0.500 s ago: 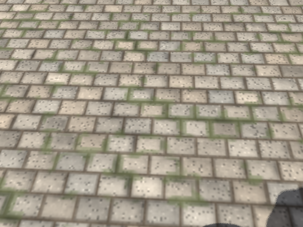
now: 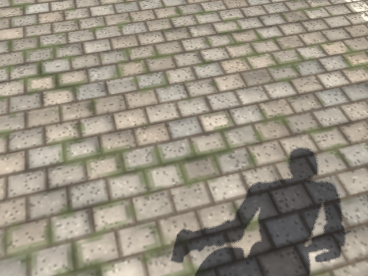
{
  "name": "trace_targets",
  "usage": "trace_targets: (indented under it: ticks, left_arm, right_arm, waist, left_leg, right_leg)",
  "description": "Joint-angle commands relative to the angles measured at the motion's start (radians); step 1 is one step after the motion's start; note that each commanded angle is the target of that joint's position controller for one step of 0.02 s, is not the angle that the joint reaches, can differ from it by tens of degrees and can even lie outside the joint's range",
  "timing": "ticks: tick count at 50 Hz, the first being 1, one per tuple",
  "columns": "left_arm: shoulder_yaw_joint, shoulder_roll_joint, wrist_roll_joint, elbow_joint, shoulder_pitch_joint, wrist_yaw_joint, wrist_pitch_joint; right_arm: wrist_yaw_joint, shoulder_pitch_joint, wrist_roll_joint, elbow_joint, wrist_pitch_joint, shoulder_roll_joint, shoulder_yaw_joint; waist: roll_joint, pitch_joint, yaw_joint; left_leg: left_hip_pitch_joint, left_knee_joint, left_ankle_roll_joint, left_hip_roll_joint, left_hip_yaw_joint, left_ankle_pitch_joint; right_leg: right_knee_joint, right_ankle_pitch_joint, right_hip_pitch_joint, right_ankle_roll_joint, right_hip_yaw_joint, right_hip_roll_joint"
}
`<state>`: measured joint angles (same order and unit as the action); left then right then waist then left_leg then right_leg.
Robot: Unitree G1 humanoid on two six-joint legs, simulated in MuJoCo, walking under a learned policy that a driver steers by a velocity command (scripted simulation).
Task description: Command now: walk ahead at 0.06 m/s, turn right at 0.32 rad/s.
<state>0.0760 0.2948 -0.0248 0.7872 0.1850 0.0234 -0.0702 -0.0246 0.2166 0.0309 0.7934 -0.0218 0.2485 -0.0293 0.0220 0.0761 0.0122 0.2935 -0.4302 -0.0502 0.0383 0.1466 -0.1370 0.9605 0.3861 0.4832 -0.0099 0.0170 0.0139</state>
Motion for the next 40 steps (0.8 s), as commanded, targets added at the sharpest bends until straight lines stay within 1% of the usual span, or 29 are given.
trace_targets:
  ticks: [1, 3, 4, 5, 6, 7, 8, 9, 10, 11, 12, 13, 14, 15, 18, 21, 23, 24, 25, 26, 27, 28, 29, 30, 31, 32, 33, 35, 40]
  left_arm:
    - [-0.011, 0.02, 0.004, -0.043, 0.063, 0.004, -0.002]
    - [-0.018, 0.022, 0.004, -0.047, 0.049, -0.002, 0.002]
    - [-0.025, 0.009, 0.002, -0.037, 0.069, -0.007, 0.008]
    - [-0.032, -0.002, -0.003, -0.019, 0.105, -0.013, 0.018]
    - [-0.037, 0.02, -0.013, -0.013, 0.11, -0.023, 0.033]
    - [-0.034, 0.097, -0.021, -0.035, 0.08, -0.034, 0.047]
    - [-0.025, 0.116, -0.013, -0.033, 0.017, -0.047, 0.054]
    - [-0.034, 0.08, -0.015, -0.04, -0.049, -0.049, 0.061]
    - [-0.036, 0.077, -0.01, -0.037, -0.076, -0.056, 0.064]
    - [-0.032, 0.086, -0.005, -0.038, -0.076, -0.063, 0.064]
    - [-0.03, 0.086, 0.006, -0.032, -0.057, -0.071, 0.064]
    - [-0.029, 0.078, 0.012, -0.028, -0.035, -0.072, 0.062]
    - [-0.028, 0.072, 0.016, -0.023, -0.018, -0.074, 0.06]
    - [-0.027, 0.066, 0.014, -0.018, -0.013, -0.076, 0.057]
    - [-0.019, 0.062, 0.004, -0.011, -0.018, -0.077, 0.052]
    - [-0.003, 0.087, -0.002, -0.002, -0.018, -0.067, 0.05]
    - [0.006, 0.105, -0.003, -0.001, -0.028, -0.062, 0.047]
    - [0.011, 0.113, 0.0, -0.002, -0.044, -0.061, 0.045]
    - [0.015, 0.118, 0.002, 0.001, -0.05, -0.06, 0.041]
    - [0.015, 0.1, 0.0, 0.007, -0.022, -0.055, 0.038]
    - [-0.006, 0.017, 0.002, -0.049, -0.027, -0.05, 0.033]
    - [-0.008, 0.038, -0.003, -0.07, -0.129, -0.065, 0.02]
    - [-0.005, 0.046, 0.007, -0.061, -0.112, -0.064, 0.014]
    - [-0.002, 0.055, 0.017, -0.042, -0.086, -0.057, 0.019]
    - [0.003, 0.071, 0.012, -0.032, -0.069, -0.053, 0.026]
    - [0.007, 0.084, -0.002, -0.019, -0.046, -0.048, 0.029]
    - [0.008, 0.084, -0.006, -0.011, -0.027, -0.042, 0.028]
    - [0.006, 0.073, 0.001, -0.016, -0.024, -0.038, 0.026]
    - [0.003, 0.077, 0.004, -0.041, -0.061, -0.047, 0.02]
  right_arm:
    - [0.009, -0.018, 0.002, -0.05, -0.001, 0.144, -0.034]
    - [0.016, 0.007, 0.0, -0.033, 0.011, 0.157, -0.038]
    - [0.02, 0.0, -0.006, -0.027, 0.017, 0.152, -0.034]
    - [0.024, -0.006, -0.013, -0.019, 0.022, 0.134, -0.025]
    - [0.033, 0.038, -0.009, -0.006, 0.021, 0.085, -0.01]
    - [0.047, 0.113, -0.012, -0.02, 0.02, -0.011, 0.013]
    - [0.033, 0.074, -0.024, -0.002, 0.042, 0.049, -0.001]
    - [0.032, 0.05, -0.035, -0.004, 0.054, 0.094, -0.016]
    - [0.032, 0.046, -0.033, 0.0, 0.058, 0.105, -0.027]
    - [0.028, 0.068, -0.026, 0.015, 0.059, 0.124, -0.039]
    - [0.027, 0.096, -0.014, 0.029, 0.059, 0.128, -0.047]
    - [0.025, 0.114, -0.011, 0.037, 0.058, 0.116, -0.05]
    - [0.023, 0.112, -0.013, 0.034, 0.059, 0.102, -0.051]
    - [0.022, 0.103, -0.016, 0.029, 0.062, 0.089, -0.05]
    - [0.028, 0.057, -0.019, 0.004, 0.075, 0.063, -0.045]
    - [0.037, 0.046, -0.025, -0.018, 0.081, 0.064, -0.045]
    - [0.043, 0.059, -0.028, -0.028, 0.077, 0.067, -0.046]
    - [0.045, 0.081, -0.028, -0.026, 0.073, 0.063, -0.046]
    - [0.045, 0.103, -0.025, -0.023, 0.065, 0.065, -0.046]
    - [0.04, 0.109, -0.011, -0.025, 0.052, 0.114, -0.056]
    - [0.033, 0.114, -0.005, -0.049, 0.041, 0.279, -0.094]
    - [0.032, 0.195, -0.007, -0.025, 0.043, 0.288, -0.103]
    - [0.026, 0.168, -0.013, -0.026, 0.046, 0.24, -0.092]
    - [0.021, 0.088, -0.021, -0.042, 0.052, 0.199, -0.08]
    - [0.017, 0.024, -0.025, -0.061, 0.057, 0.178, -0.073]
    - [0.014, 0.0, -0.03, -0.074, 0.058, 0.162, -0.069]
    - [0.017, 0.008, -0.031, -0.077, 0.057, 0.158, -0.067]
    - [0.02, 0.041, -0.033, -0.071, 0.052, 0.172, -0.072]
    - [0.016, 0.083, -0.024, -0.068, 0.054, 0.195, -0.08]
  waist:
    - [-0.184, -0.146, -0.017]
    - [-0.182, -0.147, -0.005]
    - [-0.163, -0.143, -0.024]
    - [-0.134, -0.133, -0.051]
    - [-0.048, -0.132, -0.042]
    - [0.188, -0.153, 0.01]
    - [0.194, -0.075, -0.017]
    - [0.153, -0.038, 0.007]
    - [0.159, -0.016, 0.013]
    - [0.152, -0.026, 0.016]
    - [0.144, -0.045, 0.013]
    - [0.109, -0.074, 0.008]
    - [0.082, -0.09, 0.003]
    - [0.076, -0.094, -0.001]
    - [0.112, -0.085, -0.022]
    - [0.133, -0.105, -0.031]
    - [0.134, -0.119, -0.02]
    - [0.122, -0.124, 0.001]
    - [0.094, -0.123, 0.026]
    - [-0.03, -0.108, 0.028]
    - [-0.331, -0.087, 0.004]
    - [-0.253, -0.072, 0.078]
    - [-0.159, -0.057, 0.043]
    - [-0.116, -0.033, 0.006]
    - [-0.124, -0.032, -0.017]
    - [-0.139, -0.054, -0.019]
    - [-0.128, -0.085, -0.018]
    - [-0.102, -0.103, -0.008]
    - [-0.137, -0.081, 0.023]
  left_leg:
    - [-0.03, 0.137, -0.166, 0.233, -0.173, 0.169]
    - [-0.032, 0.113, -0.165, 0.236, -0.196, 0.136]
    - [-0.007, 0.087, -0.148, 0.222, -0.196, 0.124]
    - [0.054, 0.059, -0.107, 0.204, -0.19, 0.092]
    - [0.123, 0.024, -0.033, 0.158, -0.167, -0.009]
    - [0.192, -0.111, 0.044, 0.048, -0.076, -0.283]
    - [0.034, -0.182, 0.046, 0.015, -0.129, -0.377]
    - [0.01, -0.238, 0.042, -0.003, -0.153, -0.332]
    - [0.053, -0.298, 0.038, -0.03, -0.147, -0.304]
    - [0.093, -0.372, 0.037, -0.046, -0.143, -0.296]
    - [0.123, -0.442, 0.04, -0.051, -0.142, -0.309]
    - [0.142, -0.502, 0.048, -0.056, -0.145, -0.335]
    - [0.159, -0.535, 0.056, -0.05, -0.147, -0.349]
    - [0.171, -0.537, 0.064, -0.041, -0.144, -0.355]
    - [0.151, -0.439, 0.072, -0.031, -0.12, -0.347]
    - [0.087, -0.345, 0.057, -0.036, -0.091, -0.347]
    - [0.034, -0.266, 0.038, -0.043, -0.073, -0.32]
    - [-0.02, -0.183, 0.024, -0.05, -0.059, -0.259]
    - [-0.095, -0.054, 0.008, -0.058, -0.064, -0.14]
    - [-0.167, 0.091, -0.016, 0.001, -0.205, -0.058]
    - [-0.24, 0.145, -0.124, 0.298, -0.621, 0.277]
    - [-0.185, 0.144, -0.24, 0.351, -0.652, 0.415]
    - [-0.17, 0.132, -0.25, 0.299, -0.571, 0.366]
    - [-0.15, 0.138, -0.213, 0.228, -0.498, 0.273]
    - [-0.163, 0.138, -0.175, 0.175, -0.46, 0.235]
    - [-0.183, 0.13, -0.167, 0.145, -0.432, 0.283]
    - [-0.203, 0.122, -0.167, 0.134, -0.424, 0.322]
    - [-0.236, 0.115, -0.169, 0.131, -0.434, 0.328]
    - [-0.252, 0.117, -0.181, 0.125, -0.514, 0.203]
  right_leg:
    - [-0.143, 0.001, -0.152, 0.012, -0.033, 0.005]
    - [-0.254, 0.012, -0.207, 0.025, -0.047, 0.017]
    - [-0.37, -0.044, -0.279, 0.036, -0.054, 0.021]
    - [-0.541, -0.15, -0.394, 0.051, -0.046, 0.016]
    - [-0.686, -0.206, -0.495, 0.063, 0.069, -0.079]
    - [-0.769, -0.261, -0.524, 0.113, 0.361, -0.356]
    - [-0.75, -0.303, -0.222, 0.201, 0.293, -0.378]
    - [-0.745, -0.29, -0.197, 0.199, 0.223, -0.312]
    - [-0.737, -0.324, -0.212, 0.187, 0.166, -0.277]
    - [-0.714, -0.409, -0.265, 0.181, 0.125, -0.251]
    - [-0.678, -0.559, -0.316, 0.194, 0.091, -0.253]
    - [-0.646, -0.675, -0.365, 0.211, 0.073, -0.264]
    - [-0.628, -0.72, -0.397, 0.224, 0.062, -0.279]
    - [-0.621, -0.709, -0.415, 0.23, 0.052, -0.286]
    - [-0.608, -0.603, -0.414, 0.226, 0.03, -0.283]
    - [-0.582, -0.598, -0.403, 0.23, 0.03, -0.306]
    - [-0.549, -0.59, -0.388, 0.215, 0.026, -0.318]
    - [-0.516, -0.556, -0.361, 0.191, 0.006, -0.311]
    - [-0.463, -0.463, -0.307, 0.144, -0.028, -0.293]
    - [-0.331, -0.276, -0.207, 0.07, -0.088, -0.238]
    - [-0.099, 0.139, 0.057, -0.02, -0.187, -0.047]
    - [0.055, 0.262, 0.096, -0.013, -0.046, -0.004]
    - [0.127, 0.195, 0.1, -0.007, 0.002, -0.026]
    - [0.124, 0.098, 0.096, -0.002, 0.02, -0.042]
    - [0.109, 0.035, 0.103, 0.0, 0.023, -0.044]
    - [0.123, -0.006, 0.093, -0.006, 0.014, -0.037]
    - [0.139, -0.025, 0.081, -0.014, 0.012, -0.028]
    - [0.124, -0.04, 0.091, -0.028, 0.017, -0.025]
    - [-0.009, -0.025, 0.114, -0.044, 0.033, -0.017]
